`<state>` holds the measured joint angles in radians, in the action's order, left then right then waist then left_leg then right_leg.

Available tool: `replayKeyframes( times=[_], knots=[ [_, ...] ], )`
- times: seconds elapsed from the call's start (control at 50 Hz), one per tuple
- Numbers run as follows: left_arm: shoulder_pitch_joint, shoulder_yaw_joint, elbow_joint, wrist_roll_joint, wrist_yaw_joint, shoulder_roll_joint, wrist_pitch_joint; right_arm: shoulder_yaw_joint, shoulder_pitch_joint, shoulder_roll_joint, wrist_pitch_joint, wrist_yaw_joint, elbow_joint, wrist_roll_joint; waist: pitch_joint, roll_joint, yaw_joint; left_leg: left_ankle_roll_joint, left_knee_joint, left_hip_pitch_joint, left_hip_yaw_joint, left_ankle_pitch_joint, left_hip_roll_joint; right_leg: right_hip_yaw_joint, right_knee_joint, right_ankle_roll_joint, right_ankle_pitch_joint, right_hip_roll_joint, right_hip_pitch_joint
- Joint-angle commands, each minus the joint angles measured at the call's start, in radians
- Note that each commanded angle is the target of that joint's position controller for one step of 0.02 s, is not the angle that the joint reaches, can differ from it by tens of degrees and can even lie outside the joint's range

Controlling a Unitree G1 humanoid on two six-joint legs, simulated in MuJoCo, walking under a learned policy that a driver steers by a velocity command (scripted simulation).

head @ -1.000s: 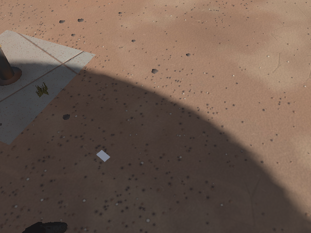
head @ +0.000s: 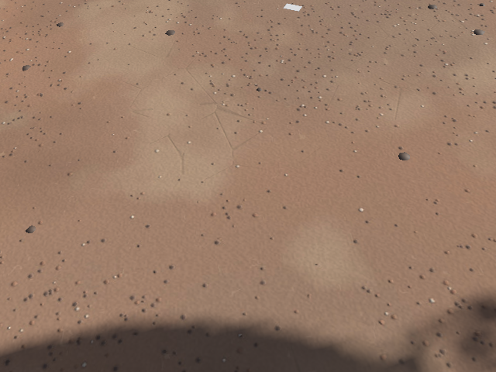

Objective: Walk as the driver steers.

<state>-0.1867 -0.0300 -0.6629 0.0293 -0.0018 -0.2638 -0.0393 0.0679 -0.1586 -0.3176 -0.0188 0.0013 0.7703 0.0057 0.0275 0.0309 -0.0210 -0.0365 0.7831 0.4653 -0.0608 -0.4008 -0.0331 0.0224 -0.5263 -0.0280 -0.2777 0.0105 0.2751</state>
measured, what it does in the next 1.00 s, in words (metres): steps on the spot: left foot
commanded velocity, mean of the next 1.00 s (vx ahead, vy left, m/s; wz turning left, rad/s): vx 0.12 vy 0.00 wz -0.05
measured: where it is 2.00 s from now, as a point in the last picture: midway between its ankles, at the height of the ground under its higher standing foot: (273, 266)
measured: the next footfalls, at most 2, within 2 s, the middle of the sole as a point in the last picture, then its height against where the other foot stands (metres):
left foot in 0.20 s outside the picture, level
left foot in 1.46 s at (237, 335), level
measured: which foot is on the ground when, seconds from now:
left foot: up 0.00-0.18, down 0.20-1.00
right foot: down 0.00-1.00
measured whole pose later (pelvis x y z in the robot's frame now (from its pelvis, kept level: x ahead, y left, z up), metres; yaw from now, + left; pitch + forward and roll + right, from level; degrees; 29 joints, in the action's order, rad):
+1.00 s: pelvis +0.05 -0.02 +0.00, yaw +0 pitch +2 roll +0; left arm -0.21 -0.07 -0.98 -0.03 0.00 -0.26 0.10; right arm 0.05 -0.29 -0.29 0.05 0.01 0.98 -0.04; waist -0.03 0.04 0.00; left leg 0.01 0.48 0.17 0.01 -0.34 -0.06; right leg -0.08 -0.53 -0.04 -0.31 0.04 0.26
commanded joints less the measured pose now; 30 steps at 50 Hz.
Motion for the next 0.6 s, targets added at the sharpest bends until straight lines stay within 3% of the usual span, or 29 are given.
replayKeyframes(
  times=[0.02,0.06,0.08,0.14,0.18,0.2,0.22,0.24,0.26,0.28,0.36,0.6],
  knots=[
    [0.112,-0.036,0.066,-0.009,-0.008,-0.133,0.053,0.027,-0.009,-0.088,-0.001,0.012,-0.036,0.009,-0.096,-0.183,-0.012,-0.035,0.19,0.038,0.076,0.003,-0.017,0.18,0.184,-0.186,0.471,0.216,-0.063],
    [0.112,-0.027,0.05,-0.013,-0.007,-0.105,0.051,0.011,-0.007,-0.048,-0.001,0.008,-0.034,0.0,-0.113,-0.17,-0.017,-0.043,0.103,-0.029,0.068,0.029,-0.017,0.129,0.147,-0.171,0.545,0.177,-0.072],
    [0.096,-0.028,0.04,-0.015,-0.006,-0.106,0.048,0.001,0.019,-0.029,0.001,0.006,-0.041,-0.004,-0.115,-0.176,0.001,-0.042,0.03,-0.05,0.06,0.027,-0.015,0.128,0.129,-0.171,0.55,0.171,-0.092],
    [0.052,-0.031,0.008,-0.019,-0.006,-0.118,0.036,-0.01,0.05,-0.028,0.001,0.001,-0.048,-0.012,-0.124,-0.186,0.03,-0.029,-0.164,-0.126,0.046,0.041,-0.002,0.183,0.098,-0.189,0.536,0.195,-0.132],
    [0.041,-0.023,-0.014,-0.032,-0.008,-0.099,0.037,-0.016,0.011,-0.032,0.005,-0.002,-0.026,0.0,-0.117,-0.158,0.0,-0.002,-0.411,-0.275,0.054,0.313,-0.004,0.181,0.089,-0.133,0.403,0.16,-0.088],
    [0.007,-0.016,-0.025,-0.018,-0.007,-0.08,0.047,-0.011,0.0,-0.077,0.006,0.002,-0.026,0.015,-0.139,-0.098,0.02,0.019,-0.403,-0.374,0.128,0.516,-0.069,0.163,0.073,-0.08,0.281,0.119,-0.042],
    [-0.046,-0.021,-0.036,-0.003,0.001,-0.09,0.058,0.004,0.009,-0.146,0.003,0.008,-0.023,0.015,-0.132,0.032,0.073,0.06,-0.33,-0.403,0.138,0.606,-0.115,0.11,0.066,-0.041,0.17,0.055,0.009],
    [-0.023,-0.018,-0.046,-0.002,-0.003,-0.082,0.059,-0.003,0.035,-0.094,0.004,0.002,-0.01,0.005,-0.128,0.086,0.056,0.091,-0.336,-0.3,0.128,0.414,-0.092,0.063,0.089,-0.002,0.125,0.024,-0.057],
    [0.041,-0.026,-0.049,-0.007,-0.007,-0.117,0.055,-0.013,0.042,-0.055,0.008,-0.004,-0.012,0.005,-0.085,0.042,0.019,0.083,-0.357,-0.259,0.119,0.323,-0.064,0.055,0.066,0.013,0.115,0.019,-0.065],
    [0.064,-0.028,-0.047,-0.012,-0.013,-0.106,0.048,-0.017,0.044,-0.048,0.013,-0.003,-0.001,0.011,-0.079,0.032,0.019,0.071,-0.367,-0.24,0.116,0.295,-0.061,0.049,0.057,0.01,0.132,0.019,-0.07],
    [0.047,-0.029,-0.079,-0.012,-0.025,-0.081,0.026,-0.027,0.039,-0.035,0.031,0.004,0.03,0.009,-0.049,0.021,0.02,0.053,-0.375,-0.22,0.101,0.249,-0.046,0.058,0.072,0.001,0.147,0.022,-0.079],
    [0.01,-0.04,-0.223,-0.019,-0.039,-0.077,0.034,-0.039,0.032,-0.03,0.032,0.019,0.125,0.004,-0.03,-0.029,0.017,0.062,-0.392,-0.234,0.095,0.216,-0.027,0.043,0.096,0.025,0.165,0.018,-0.095]
  ],
)
Over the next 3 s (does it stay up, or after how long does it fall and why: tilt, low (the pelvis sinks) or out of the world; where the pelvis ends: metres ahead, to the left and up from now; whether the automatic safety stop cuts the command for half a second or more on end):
stays up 1.13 -0.10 0.00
